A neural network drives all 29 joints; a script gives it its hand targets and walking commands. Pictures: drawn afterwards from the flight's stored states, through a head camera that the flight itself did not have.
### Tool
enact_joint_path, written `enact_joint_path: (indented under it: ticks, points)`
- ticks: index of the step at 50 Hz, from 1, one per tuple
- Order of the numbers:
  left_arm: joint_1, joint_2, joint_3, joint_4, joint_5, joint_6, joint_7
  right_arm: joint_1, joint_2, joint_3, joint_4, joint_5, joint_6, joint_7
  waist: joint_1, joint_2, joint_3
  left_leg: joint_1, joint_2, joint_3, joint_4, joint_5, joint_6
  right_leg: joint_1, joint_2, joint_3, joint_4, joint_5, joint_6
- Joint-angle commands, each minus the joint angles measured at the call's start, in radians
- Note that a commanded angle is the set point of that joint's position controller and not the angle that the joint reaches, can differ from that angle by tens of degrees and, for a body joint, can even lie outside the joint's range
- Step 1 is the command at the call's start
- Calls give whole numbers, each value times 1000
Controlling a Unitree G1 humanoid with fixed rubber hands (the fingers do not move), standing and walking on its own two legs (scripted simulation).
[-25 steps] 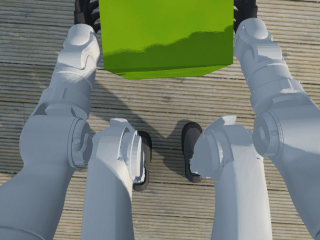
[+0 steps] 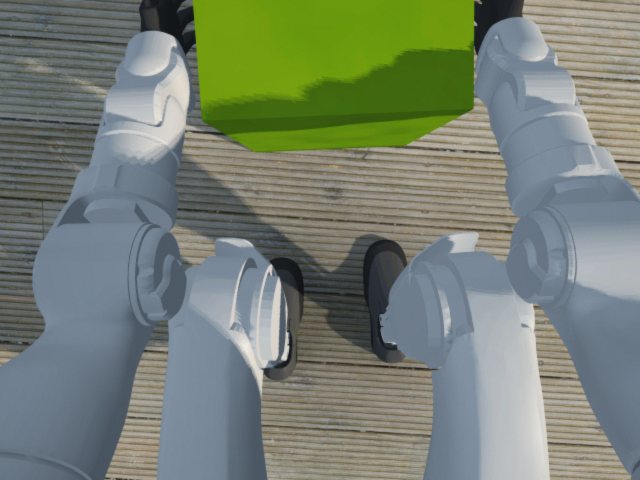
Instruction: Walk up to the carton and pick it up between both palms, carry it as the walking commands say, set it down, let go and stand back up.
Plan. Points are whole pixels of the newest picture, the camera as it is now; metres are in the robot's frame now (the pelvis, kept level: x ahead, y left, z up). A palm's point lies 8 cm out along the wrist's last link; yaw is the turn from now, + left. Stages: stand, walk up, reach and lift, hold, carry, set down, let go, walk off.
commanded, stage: set down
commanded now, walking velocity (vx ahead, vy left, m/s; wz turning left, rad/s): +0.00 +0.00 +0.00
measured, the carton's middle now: (329, 43) +0.55 -0.01 -0.21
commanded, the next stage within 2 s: none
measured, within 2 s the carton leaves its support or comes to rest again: neither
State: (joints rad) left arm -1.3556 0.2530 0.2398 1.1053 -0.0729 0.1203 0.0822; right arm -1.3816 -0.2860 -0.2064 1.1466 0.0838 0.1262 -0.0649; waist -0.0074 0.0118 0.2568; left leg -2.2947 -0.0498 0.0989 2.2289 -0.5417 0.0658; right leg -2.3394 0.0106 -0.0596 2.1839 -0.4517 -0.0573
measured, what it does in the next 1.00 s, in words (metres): stands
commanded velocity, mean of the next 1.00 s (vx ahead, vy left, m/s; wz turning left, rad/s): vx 0.00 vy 0.00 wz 0.00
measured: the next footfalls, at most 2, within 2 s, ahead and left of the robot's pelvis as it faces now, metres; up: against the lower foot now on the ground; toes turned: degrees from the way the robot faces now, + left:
none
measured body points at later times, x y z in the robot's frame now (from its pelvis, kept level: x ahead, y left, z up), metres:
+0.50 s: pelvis +0.01 +0.00 +0.02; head +0.36 -0.01 +0.30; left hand +0.53 +0.16 -0.16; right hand +0.53 -0.19 -0.16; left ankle +0.12 +0.09 -0.32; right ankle +0.14 -0.10 -0.32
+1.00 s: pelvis +0.02 +0.00 +0.02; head +0.37 -0.01 +0.31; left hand +0.53 +0.20 -0.13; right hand +0.53 -0.22 -0.14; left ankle +0.12 +0.09 -0.32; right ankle +0.14 -0.10 -0.32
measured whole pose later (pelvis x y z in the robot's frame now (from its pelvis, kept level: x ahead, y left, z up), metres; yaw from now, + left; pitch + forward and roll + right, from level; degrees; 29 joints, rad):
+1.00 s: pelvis +0.02 +0.00 +0.02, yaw +0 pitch +38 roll +0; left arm -1.11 0.34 0.13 0.87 -0.22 0.07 0.09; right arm -1.13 -0.37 -0.16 0.91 0.20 0.05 -0.07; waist 0.01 0.01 0.23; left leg -2.23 -0.06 0.08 2.19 -0.62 0.06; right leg -2.28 0.02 -0.06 2.15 -0.53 -0.06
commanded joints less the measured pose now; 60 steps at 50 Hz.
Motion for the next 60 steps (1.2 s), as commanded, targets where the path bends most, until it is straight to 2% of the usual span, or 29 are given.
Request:
enact_joint_path:
  ticks: [1,6,10,13,16,18,21,24,28,36,41,45,50,60]
  points:
    - [-482,-778,-236,-94,-19,1,-217,-444,815,206,-100,26,-2,216,7,-8,-885,336,-44,-112,-221,16,-30,528,62,88,-130,13,22]
    - [-442,-711,-213,-87,-6,-5,-200,-406,738,181,-91,14,-13,203,6,-4,-891,354,-40,-117,-223,26,-36,526,60,87,-126,20,27]
    - [-388,-568,-180,-72,0,-24,-160,-355,585,147,-77,5,-36,166,4,-2,-904,382,-32,-122,-229,32,-44,540,55,82,-124,25,33]
    - [-312,-344,-152,-58,-8,-50,-98,-281,349,108,-63,1,-63,103,1,-1,-911,412,-21,-125,-239,30,-52,563,44,79,-131,27,41]
    - [-184,-24,-143,-37,-65,-85,-3,-167,13,85,-42,31,-102,5,-6,-11,-927,457,-7,-129,-251,43,-56,588,27,80,-152,33,48]
    - [-140,41,-150,-40,-107,-104,34,-130,-53,89,-47,54,-119,-35,-4,-18,-967,491,-6,-133,-245,94,-59,607,20,95,-158,70,46]
    - [-113,89,-145,-105,-118,-130,53,-108,-83,100,-105,85,-144,-52,23,-25,-1073,523,-11,-139,-222,214,-60,674,20,113,-140,185,50]
    - [-81,129,-127,-174,-105,-136,56,-71,-102,94,-132,105,-146,-50,38,-26,-1125,535,-9,-138,-220,247,-61,701,21,121,-132,228,54]
    - [-46,142,-118,-233,-107,-125,45,-55,-131,81,-177,117,-141,-37,32,-23,-1147,544,-3,-138,-221,246,-59,706,18,119,-129,226,51]
    - [19,161,-116,-230,-135,-106,18,11,-184,47,-196,104,-133,-17,1,-12,-1118,529,7,-142,-225,228,-66,672,7,106,-131,196,44]
    - [32,188,-108,-237,-146,-102,8,25,-206,38,-225,107,-130,-6,1,-15,-1125,525,11,-140,-230,220,-67,675,3,101,-134,185,43]
    - [29,210,-99,-289,-150,-92,6,21,-215,37,-283,114,-118,-2,8,-20,-1195,556,12,-131,-243,218,-67,727,4,95,-145,188,42]
    - [51,229,-80,-389,-142,-57,8,44,-216,22,-392,109,-75,-1,19,-33,-1332,617,6,-108,-291,208,-66,844,12,84,-189,193,40]
    - [169,193,-36,-414,-81,-22,-44,158,-180,-32,-405,50,-42,35,9,-20,-1213,584,1,-101,-445,178,-72,819,19,84,-343,174,40]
